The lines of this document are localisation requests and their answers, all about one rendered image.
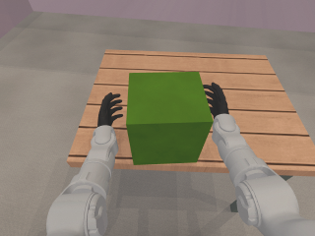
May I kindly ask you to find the robot left upper arm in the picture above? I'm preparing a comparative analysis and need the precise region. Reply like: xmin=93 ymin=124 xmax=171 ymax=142
xmin=46 ymin=192 xmax=108 ymax=236

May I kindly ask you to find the carton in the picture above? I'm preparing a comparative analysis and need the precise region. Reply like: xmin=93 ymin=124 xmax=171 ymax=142
xmin=126 ymin=72 xmax=214 ymax=165

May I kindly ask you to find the right robot forearm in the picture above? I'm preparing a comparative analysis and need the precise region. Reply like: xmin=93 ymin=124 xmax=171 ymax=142
xmin=212 ymin=113 xmax=299 ymax=213

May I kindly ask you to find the left robot hand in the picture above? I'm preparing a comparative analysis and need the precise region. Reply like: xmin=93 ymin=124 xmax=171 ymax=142
xmin=97 ymin=92 xmax=123 ymax=127

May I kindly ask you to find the right robot hand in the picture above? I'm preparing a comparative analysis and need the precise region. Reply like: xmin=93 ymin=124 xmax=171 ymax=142
xmin=203 ymin=82 xmax=229 ymax=119

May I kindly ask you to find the table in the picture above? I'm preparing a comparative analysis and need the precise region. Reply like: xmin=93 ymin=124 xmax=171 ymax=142
xmin=66 ymin=49 xmax=315 ymax=212

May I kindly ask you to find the robot right upper arm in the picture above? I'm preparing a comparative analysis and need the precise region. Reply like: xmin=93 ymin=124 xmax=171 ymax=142
xmin=235 ymin=175 xmax=315 ymax=236

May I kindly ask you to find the left robot forearm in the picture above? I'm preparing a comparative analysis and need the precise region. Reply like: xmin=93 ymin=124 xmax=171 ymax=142
xmin=46 ymin=125 xmax=119 ymax=233

